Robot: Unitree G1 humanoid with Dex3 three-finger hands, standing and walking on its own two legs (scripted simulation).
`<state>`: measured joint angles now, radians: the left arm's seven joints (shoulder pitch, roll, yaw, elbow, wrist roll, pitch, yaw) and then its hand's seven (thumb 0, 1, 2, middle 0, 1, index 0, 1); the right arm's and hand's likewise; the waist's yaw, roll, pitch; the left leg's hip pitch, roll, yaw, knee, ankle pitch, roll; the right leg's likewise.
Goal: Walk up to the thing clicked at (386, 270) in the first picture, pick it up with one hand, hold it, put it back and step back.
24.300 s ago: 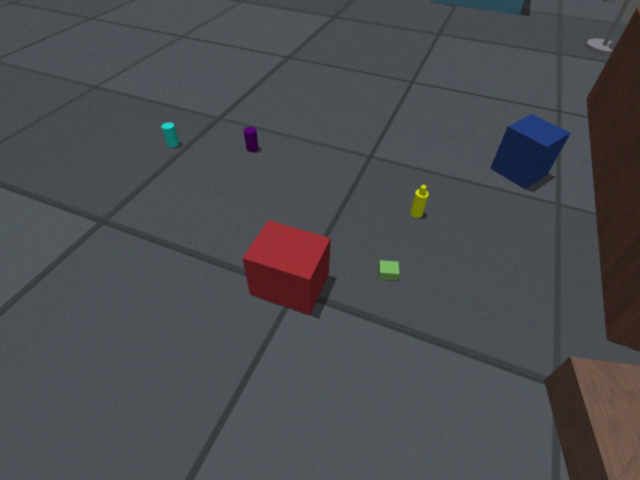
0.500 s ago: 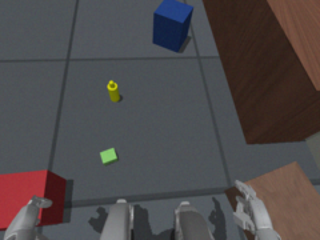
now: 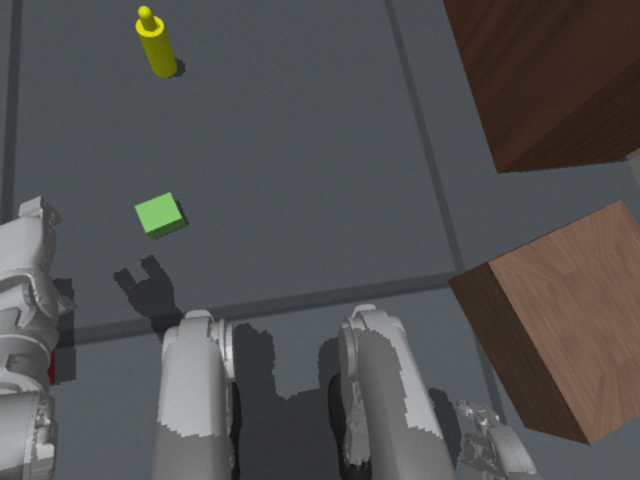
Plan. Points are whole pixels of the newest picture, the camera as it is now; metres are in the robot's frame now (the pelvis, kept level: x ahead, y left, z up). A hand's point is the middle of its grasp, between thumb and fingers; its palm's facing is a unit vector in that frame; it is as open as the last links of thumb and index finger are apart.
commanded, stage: rise first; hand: left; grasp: from above
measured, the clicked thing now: (161, 215) +0.56 +0.27 -0.41
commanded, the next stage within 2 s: none
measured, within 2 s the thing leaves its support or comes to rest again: neither
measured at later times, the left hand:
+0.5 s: hand (84, 239) +0.46 +0.34 -0.23, palm faces -0.35 -0.22 -0.91, open 12.7 cm
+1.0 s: hand (101, 231) +0.48 +0.33 -0.28, palm faces -0.35 -0.22 -0.91, open 12.5 cm
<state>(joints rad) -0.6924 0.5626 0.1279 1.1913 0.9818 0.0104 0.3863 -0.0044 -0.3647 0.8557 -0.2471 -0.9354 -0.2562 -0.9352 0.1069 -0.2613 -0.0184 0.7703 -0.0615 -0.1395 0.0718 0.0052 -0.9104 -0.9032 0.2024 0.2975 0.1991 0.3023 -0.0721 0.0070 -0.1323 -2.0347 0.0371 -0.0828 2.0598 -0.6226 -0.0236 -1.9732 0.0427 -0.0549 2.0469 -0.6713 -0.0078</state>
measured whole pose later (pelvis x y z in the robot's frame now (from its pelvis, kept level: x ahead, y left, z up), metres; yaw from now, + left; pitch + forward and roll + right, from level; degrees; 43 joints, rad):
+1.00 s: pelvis +0.01 +0.01 -0.11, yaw -6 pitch +33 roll -8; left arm -1.02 0.83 0.25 1.54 1.06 0.01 0.43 0.00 -0.27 0.75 -0.31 -0.86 -0.33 -0.84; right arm 0.12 -0.28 0.10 0.77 -0.14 -0.14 0.21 0.00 -0.91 -0.90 0.20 0.30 0.20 0.30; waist -0.23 -0.03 0.02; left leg -2.33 0.05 -0.16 2.43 -0.70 -0.01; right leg -2.24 0.07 -0.12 2.36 -0.72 0.02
